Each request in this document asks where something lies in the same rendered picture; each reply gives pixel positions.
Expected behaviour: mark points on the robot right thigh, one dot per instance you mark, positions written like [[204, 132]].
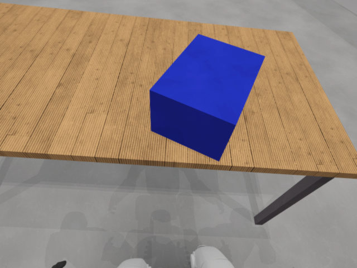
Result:
[[209, 257]]

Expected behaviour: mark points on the carton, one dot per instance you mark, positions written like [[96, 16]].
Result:
[[198, 100]]

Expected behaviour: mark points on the table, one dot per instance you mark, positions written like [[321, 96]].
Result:
[[74, 85]]

